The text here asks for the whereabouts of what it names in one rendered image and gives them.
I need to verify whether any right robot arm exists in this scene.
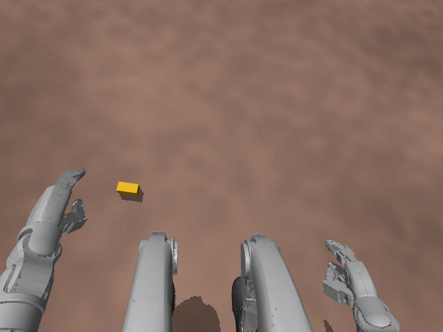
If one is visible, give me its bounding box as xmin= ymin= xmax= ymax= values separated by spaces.
xmin=353 ymin=296 xmax=399 ymax=332

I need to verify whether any right robot hand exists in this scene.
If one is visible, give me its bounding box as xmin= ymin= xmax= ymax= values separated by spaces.
xmin=323 ymin=239 xmax=379 ymax=309

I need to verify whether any left robot arm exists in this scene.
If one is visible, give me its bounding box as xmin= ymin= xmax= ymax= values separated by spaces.
xmin=0 ymin=222 xmax=62 ymax=332

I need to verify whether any right robot foot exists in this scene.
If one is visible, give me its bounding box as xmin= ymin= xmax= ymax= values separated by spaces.
xmin=232 ymin=276 xmax=257 ymax=332

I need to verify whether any left robot hand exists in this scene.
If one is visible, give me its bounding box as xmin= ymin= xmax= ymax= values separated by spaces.
xmin=26 ymin=168 xmax=88 ymax=234

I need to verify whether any small box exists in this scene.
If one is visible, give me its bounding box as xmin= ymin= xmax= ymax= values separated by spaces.
xmin=116 ymin=182 xmax=140 ymax=196

